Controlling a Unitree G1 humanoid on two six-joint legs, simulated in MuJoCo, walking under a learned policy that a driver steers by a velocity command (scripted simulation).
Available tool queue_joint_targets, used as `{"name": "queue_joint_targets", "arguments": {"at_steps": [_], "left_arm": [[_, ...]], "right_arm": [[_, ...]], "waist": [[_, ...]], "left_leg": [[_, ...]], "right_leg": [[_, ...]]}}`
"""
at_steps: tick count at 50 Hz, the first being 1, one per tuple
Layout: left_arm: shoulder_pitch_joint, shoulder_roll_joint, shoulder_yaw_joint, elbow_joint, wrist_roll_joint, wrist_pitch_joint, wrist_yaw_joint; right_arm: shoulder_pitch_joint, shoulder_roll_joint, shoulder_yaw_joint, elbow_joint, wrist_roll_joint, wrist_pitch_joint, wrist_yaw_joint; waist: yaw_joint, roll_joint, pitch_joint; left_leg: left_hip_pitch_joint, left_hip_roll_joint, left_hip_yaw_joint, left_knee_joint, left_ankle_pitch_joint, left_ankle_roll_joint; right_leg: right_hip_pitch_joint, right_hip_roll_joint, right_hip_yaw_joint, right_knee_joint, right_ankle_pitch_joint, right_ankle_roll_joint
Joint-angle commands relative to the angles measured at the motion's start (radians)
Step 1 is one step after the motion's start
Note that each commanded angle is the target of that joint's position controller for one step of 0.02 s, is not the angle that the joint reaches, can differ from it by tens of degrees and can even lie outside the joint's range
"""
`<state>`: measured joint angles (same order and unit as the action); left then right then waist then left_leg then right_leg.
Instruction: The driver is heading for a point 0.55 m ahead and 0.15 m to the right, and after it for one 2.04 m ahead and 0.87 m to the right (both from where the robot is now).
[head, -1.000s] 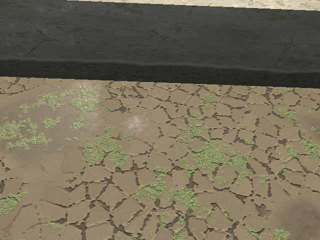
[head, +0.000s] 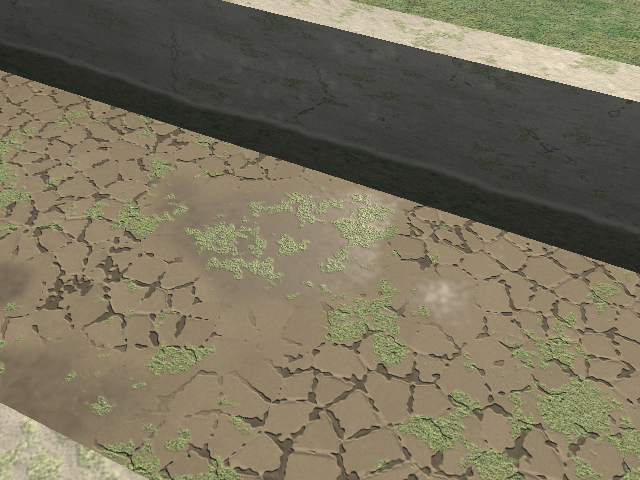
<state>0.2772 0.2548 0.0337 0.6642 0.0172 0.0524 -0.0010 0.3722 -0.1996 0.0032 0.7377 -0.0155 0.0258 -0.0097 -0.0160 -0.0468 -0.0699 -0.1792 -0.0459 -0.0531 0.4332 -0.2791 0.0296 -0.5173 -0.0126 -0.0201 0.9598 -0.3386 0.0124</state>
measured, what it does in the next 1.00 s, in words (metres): steps on the spot, turning right: right foot, then left foot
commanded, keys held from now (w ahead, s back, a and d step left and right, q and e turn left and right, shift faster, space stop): w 0.26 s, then no key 0.10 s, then e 0.42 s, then w+e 0.18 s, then no key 0.04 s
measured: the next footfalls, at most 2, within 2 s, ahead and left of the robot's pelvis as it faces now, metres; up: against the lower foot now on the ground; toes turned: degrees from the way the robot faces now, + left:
right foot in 0.14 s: +0.09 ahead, -0.09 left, +0.00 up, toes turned -1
left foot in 0.54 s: +0.20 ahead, +0.10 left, +0.00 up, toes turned -4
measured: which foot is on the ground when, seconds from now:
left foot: down 0.00-0.14, up 0.16-0.52, down 0.54-0.82, up 0.84-1.00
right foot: up 0.00-0.12, down 0.14-0.56, up 0.58-0.78, down 0.80-1.00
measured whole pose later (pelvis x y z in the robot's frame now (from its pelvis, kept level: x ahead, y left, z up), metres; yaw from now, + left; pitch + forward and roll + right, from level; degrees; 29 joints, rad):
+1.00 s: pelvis +0.06 -0.02 +0.00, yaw -18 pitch +2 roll +2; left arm 0.29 0.22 0.02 0.59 0.01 0.08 0.01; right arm 0.11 -0.30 -0.05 0.64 -0.02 0.06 -0.04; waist 0.04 0.05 -0.02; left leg -0.60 0.00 -0.04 1.00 -0.30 -0.09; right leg -0.31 0.10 0.09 0.52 -0.23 -0.08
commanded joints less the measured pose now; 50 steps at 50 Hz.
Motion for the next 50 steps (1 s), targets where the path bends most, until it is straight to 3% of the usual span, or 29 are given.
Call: {"name": "queue_joint_targets", "arguments": {"at_steps": [1, 3, 4, 6, 7, 8, 9, 10, 11, 13, 16, 19, 23, 25, 26, 27, 28, 29, 31, 34, 37, 39, 40, 41, 42, 43, 45, 47, 50], "left_arm": [[-0.099, 0.028, -0.004, -0.105, 0.0, -0.023, -0.006], [-0.116, 0.027, -0.004, -0.108, 0.004, -0.027, -0.003], [-0.105, 0.012, -0.008, -0.114, -0.011, -0.031, -0.004], [0.028, -0.012, -0.009, -0.06, -0.006, -0.038, -0.001], [0.112, 0.007, -0.002, -0.036, 0.004, -0.05, 0.007], [0.191, 0.121, 0.018, -0.05, 0.011, -0.061, 0.014], [0.294, 0.204, 0.053, -0.002, -0.023, -0.056, 0.01], [0.255, 0.158, 0.04, -0.003, -0.029, -0.06, 0.008], [0.175, 0.102, 0.023, -0.018, -0.018, -0.069, 0.005], [0.068, 0.038, 0.003, -0.04, -0.01, -0.081, 0.005], [0.079, 0.007, -0.019, -0.008, -0.022, -0.105, -0.003], [0.077, 0.0, -0.032, 0.025, -0.027, -0.113, -0.005], [0.093, 0.043, -0.019, 0.023, -0.028, -0.078, -0.001], [0.071, 0.073, -0.004, 0.004, -0.025, -0.049, 0.006], [0.076, 0.074, 0.0, -0.007, -0.02, -0.038, 0.011], [0.075, 0.057, -0.002, -0.027, -0.025, -0.038, 0.013], [0.117, -0.018, -0.019, -0.045, -0.057, -0.032, 0.011], [0.081, 0.007, -0.018, -0.05, -0.045, -0.024, 0.017], [0.04, 0.062, 0.008, -0.067, -0.024, -0.012, 0.007], [0.015, 0.03, 0.006, -0.089, -0.024, 0.018, -0.013], [0.003, 0.041, 0.009, -0.111, -0.022, 0.051, -0.025], [0.018, 0.029, 0.007, -0.116, -0.019, 0.055, -0.036], [0.038, 0.013, 0.0, -0.115, -0.01, 0.05, -0.039], [0.036, 0.066, 0.008, -0.133, -0.003, 0.04, -0.036], [0.069, 0.199, 0.054, -0.137, -0.016, 0.042, -0.024], [0.073, 0.193, 0.053, -0.132, -0.004, 0.045, -0.007], [-0.012, 0.133, 0.03, -0.142, 0.002, 0.036, 0.02], [-0.059, 0.104, 0.02, -0.156, -0.003, 0.017, 0.018], [-0.041, 0.098, 0.017, -0.143, -0.012, 0.003, 0.007]], "right_arm": [[-0.045, -0.147, -0.045, -0.066, 0.001, -0.021, -0.007], [-0.016, -0.164, -0.056, -0.057, -0.002, -0.022, -0.012], [-0.033, -0.171, -0.062, -0.065, -0.003, -0.022, -0.014], [-0.064, -0.172, -0.062, -0.067, 0.015, -0.019, -0.021], [-0.076, -0.128, -0.051, -0.069, 0.018, -0.021, -0.02], [-0.108, -0.04, -0.027, -0.117, 0.027, -0.026, -0.012], [-0.123, -0.136, -0.054, -0.125, 0.007, -0.023, -0.019], [-0.144, -0.161, -0.067, -0.115, -0.005, -0.023, -0.021], [-0.148, -0.151, -0.066, -0.103, -0.007, -0.025, -0.017], [-0.112, -0.137, -0.069, -0.074, -0.006, -0.019, -0.009], [-0.092, -0.104, -0.062, -0.041, 0.004, 0.009, -0.018], [-0.099, -0.07, -0.042, -0.019, -0.001, 0.021, -0.02], [-0.202, -0.062, -0.017, -0.046, -0.001, 0.019, -0.021], [-0.174, -0.074, -0.012, -0.054, -0.004, 0.01, -0.03], [-0.132, -0.095, -0.013, -0.05, -0.014, 0.004, -0.038], [-0.076, -0.138, -0.019, -0.056, -0.025, -0.005, -0.048], [-0.151, -0.203, -0.047, -0.056, 0.002, -0.012, -0.056], [-0.147, -0.18, -0.043, -0.084, 0.013, -0.018, -0.053], [-0.162, -0.152, -0.036, -0.101, 0.007, -0.029, -0.056], [-0.203, -0.152, -0.047, -0.099, -0.004, -0.028, -0.063], [-0.246, -0.154, -0.06, -0.114, -0.004, -0.025, -0.051], [-0.295, -0.163, -0.071, -0.124, 0.006, -0.014, -0.05], [-0.276, -0.171, -0.08, -0.122, 0.006, -0.002, -0.047], [-0.291, -0.114, -0.065, -0.149, 0.013, 0.018, -0.045], [-0.408, -0.154, -0.062, -0.226, 0.016, 0.032, -0.054], [-0.431, -0.151, -0.061, -0.235, 0.025, 0.036, -0.059], [-0.377, -0.164, -0.064, -0.21, 0.018, 0.024, -0.046], [-0.313, -0.179, -0.071, -0.173, -0.002, 0.02, -0.039], [-0.278, -0.163, -0.064, -0.153, -0.005, 0.032, -0.03]], "waist": [[-0.002, 0.202, 0.108], [-0.019, 0.191, 0.11], [-0.01, 0.173, 0.1], [0.049, 0.13, 0.067], [0.089, 0.044, 0.042], [0.125, -0.199, -0.019], [0.156, -0.222, 0.029], [0.121, -0.109, 0.091], [0.075, -0.058, 0.103], [0.005, -0.068, 0.066], [-0.014, -0.079, 0.078], [-0.042, -0.047, 0.049], [0.013, -0.066, 0.054], [0.002, -0.042, 0.061], [-0.006, -0.004, 0.058], [-0.017, 0.048, 0.018], [0.039, 0.24, 0.002], [-0.015, 0.293, -0.036], [-0.014, 0.236, -0.057], [0.023, 0.199, -0.053], [0.035, 0.221, -0.053], [0.062, 0.183, -0.045], [0.071, 0.112, -0.043], [0.087, -0.16, 0.02], [0.15, -0.271, 0.102], [0.135, -0.194, 0.105], [0.062, -0.092, 0.08], [0.033, -0.075, 0.043], [0.025, -0.03, 0.001]], "left_leg": [[-0.087, 0.215, -0.206, -0.163, -0.025, 0.19], [-0.107, 0.233, -0.221, -0.119, -0.015, 0.19], [-0.142, 0.229, -0.225, -0.09, -0.003, 0.174], [-0.232, 0.19, -0.206, -0.01, -0.041, 0.139], [-0.341, 0.126, -0.162, 0.145, -0.085, 0.103], [-0.505, -0.004, -0.029, 0.474, -0.24, 0.039], [-0.651, -0.065, -0.077, 0.591, -0.26, 0.015], [-0.678, -0.044, -0.152, 0.687, -0.194, 0.005], [-0.656, -0.036, -0.149, 0.728, -0.147, -0.008], [-0.563, -0.002, -0.112, 0.689, -0.058, -0.034], [-0.39, 0.008, -0.095, 0.615, 0.044, -0.056], [-0.266, 0.041, -0.031, 0.421, 0.116, -0.041], [-0.155, 0.025, 0.06, 0.213, 0.088, -0.043], [-0.094, 0.026, 0.06, 0.086, 0.076, -0.027], [-0.023, 0.061, 0.025, 0.032, 0.122, -0.016], [0.077, 0.171, -0.068, 0.036, 0.239, 0.007], [0.095, 0.247, -0.126, 0.055, 0.395, 0.079], [0.036, 0.339, -0.223, -0.031, 0.474, 0.163], [0.006, 0.378, -0.234, -0.06, 0.566, 0.235], [-0.031, 0.296, -0.083, -0.042, 0.492, 0.173], [-0.092, 0.29, -0.039, -0.038, 0.327, 0.142], [-0.162, 0.276, -0.013, 0.001, 0.115, 0.083], [-0.262, 0.249, 0.012, 0.046, -0.111, 0.023], [-0.444, 0.121, 0.145, 0.255, -0.243, -0.067], [-0.589, 0.016, 0.117, 0.38, -0.309, -0.084], [-0.602, 0.048, 0.024, 0.493, -0.271, -0.085], [-0.605, 0.062, -0.022, 0.571, -0.112, -0.107], [-0.57, 0.058, -0.012, 0.601, -0.019, -0.123], [-0.519, 0.055, -0.006, 0.572, 0.007, -0.124]], "right_leg": [[-0.032, -0.008, -0.007, -0.092, 0.016, -0.018], [0.022, 0.006, -0.022, -0.171, -0.062, -0.04], [0.104, 0.009, -0.008, -0.241, -0.039, -0.048], [0.349, 0.057, -0.054, -0.424, 0.07, -0.061], [0.524, 0.008, 0.044, -0.466, 0.063, -0.066], [0.646, -0.254, 0.411, -0.583, -0.026, -0.114], [0.583, -0.357, 0.636, -0.656, 0.006, -0.187], [0.528, -0.352, 0.609, -0.635, 0.06, -0.21], [0.458, -0.318, 0.524, -0.617, 0.122, -0.216], [0.374, -0.237, 0.364, -0.633, 0.195, -0.178], [0.24, -0.176, 0.185, -0.648, 0.683, -0.159], [0.231, -0.136, 0.085, -0.624, 0.816, -0.135], [0.222, -0.105, 0.135, -0.59, 0.608, -0.153], [0.198, -0.11, 0.202, -0.551, 0.366, -0.171], [0.162, -0.104, 0.242, -0.523, 0.256, -0.156], [0.107, -0.088, 0.257, -0.452, 0.148, -0.134], [0.017, 0.04, 0.133, -0.35, -0.046, -0.099], [0.052, 0.084, 0.049, -0.202, -0.136, -0.068], [0.041, 0.08, 0.049, -0.006, -0.248, -0.04], [0.095, 0.05, 0.031, -0.08, -0.199, -0.024], [0.165, 0.05, 0.006, -0.153, -0.16, -0.032], [0.267, 0.052, -0.007, -0.33, -0.049, -0.058], [0.364, 0.05, 0.032, -0.438, 0.004, -0.079], [0.381, -0.11, 0.323, -0.65, -0.1, -0.12], [0.297, -0.251, 0.585, -0.728, -0.038, -0.187], [0.308, -0.254, 0.578, -0.704, 0.023, -0.235], [0.298, -0.185, 0.486, -0.677, -0.01, -0.226], [0.31, -0.122, 0.435, -0.655, 0.095, -0.208], [0.338, -0.101, 0.399, -0.627, 0.265, -0.195]]}}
